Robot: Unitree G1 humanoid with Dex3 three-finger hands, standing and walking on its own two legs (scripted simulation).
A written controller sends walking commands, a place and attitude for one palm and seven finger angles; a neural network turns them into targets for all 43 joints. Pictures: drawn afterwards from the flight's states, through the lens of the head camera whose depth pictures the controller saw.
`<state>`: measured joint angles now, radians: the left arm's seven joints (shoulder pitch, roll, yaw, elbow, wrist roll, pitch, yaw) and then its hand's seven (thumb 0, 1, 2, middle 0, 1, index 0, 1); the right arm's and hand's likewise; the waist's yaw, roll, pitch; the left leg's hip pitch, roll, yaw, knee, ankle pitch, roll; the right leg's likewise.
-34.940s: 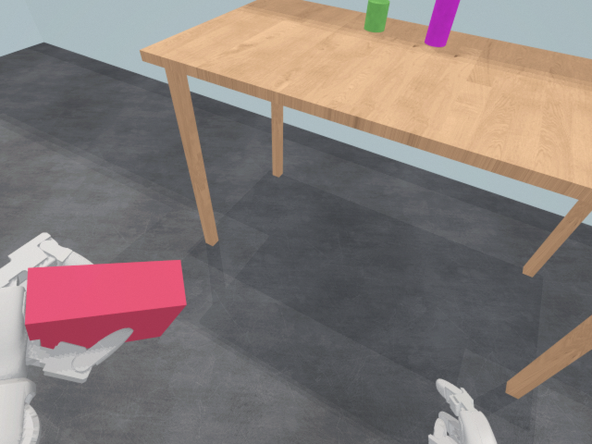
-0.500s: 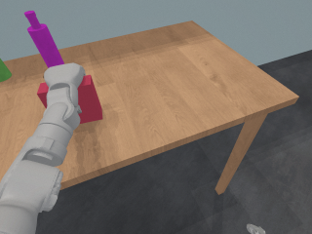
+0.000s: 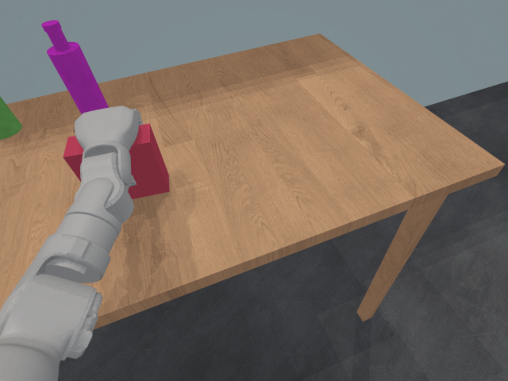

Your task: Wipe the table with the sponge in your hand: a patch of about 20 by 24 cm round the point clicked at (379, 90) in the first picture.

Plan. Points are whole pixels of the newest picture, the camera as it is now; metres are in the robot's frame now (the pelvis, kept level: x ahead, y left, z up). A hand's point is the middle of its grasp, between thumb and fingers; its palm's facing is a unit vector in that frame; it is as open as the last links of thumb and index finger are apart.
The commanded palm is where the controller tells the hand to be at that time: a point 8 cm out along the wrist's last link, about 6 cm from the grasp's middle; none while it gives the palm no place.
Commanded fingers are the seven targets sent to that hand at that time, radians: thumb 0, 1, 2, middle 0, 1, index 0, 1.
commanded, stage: wipe back along the third lane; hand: left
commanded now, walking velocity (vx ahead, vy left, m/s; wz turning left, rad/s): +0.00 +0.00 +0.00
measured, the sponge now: (127, 175) +0.42 +0.26 +0.10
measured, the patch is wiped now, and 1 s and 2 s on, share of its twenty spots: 0.95 0.95 0.95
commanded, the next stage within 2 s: slide back across to the middle lane in 1.38 s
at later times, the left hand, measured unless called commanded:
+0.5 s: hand (120, 174) +0.38 +0.23 +0.15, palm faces +0.14 -0.01 -0.99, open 9.4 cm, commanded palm +0.33 +0.21 +0.18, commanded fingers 0.00 0.10 1.30 -1.20 -1.60 -1.20 -1.60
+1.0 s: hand (132, 191) +0.34 +0.20 +0.16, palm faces +0.19 -0.05 -0.98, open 9.4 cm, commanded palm +0.29 +0.18 +0.18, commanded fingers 0.00 0.10 1.30 -1.20 -1.60 -1.20 -1.60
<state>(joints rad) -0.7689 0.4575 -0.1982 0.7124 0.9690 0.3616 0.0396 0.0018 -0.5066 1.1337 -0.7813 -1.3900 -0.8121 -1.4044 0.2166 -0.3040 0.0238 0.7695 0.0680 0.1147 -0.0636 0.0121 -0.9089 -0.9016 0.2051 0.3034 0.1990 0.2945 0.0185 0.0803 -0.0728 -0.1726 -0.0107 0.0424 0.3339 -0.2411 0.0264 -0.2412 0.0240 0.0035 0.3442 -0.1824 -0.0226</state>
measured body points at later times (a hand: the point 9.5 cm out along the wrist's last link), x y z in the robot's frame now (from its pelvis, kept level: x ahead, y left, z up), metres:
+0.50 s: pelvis +0.02 +0.02 +0.00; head +0.01 -0.02 +0.44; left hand +0.36 +0.23 +0.21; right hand +0.28 -0.17 -0.08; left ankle -0.05 +0.10 -0.75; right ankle -0.01 -0.11 -0.75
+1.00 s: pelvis +0.00 +0.01 -0.01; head -0.01 -0.04 +0.44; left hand +0.32 +0.20 +0.21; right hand +0.24 -0.19 -0.11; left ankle -0.05 +0.10 -0.75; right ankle -0.01 -0.11 -0.75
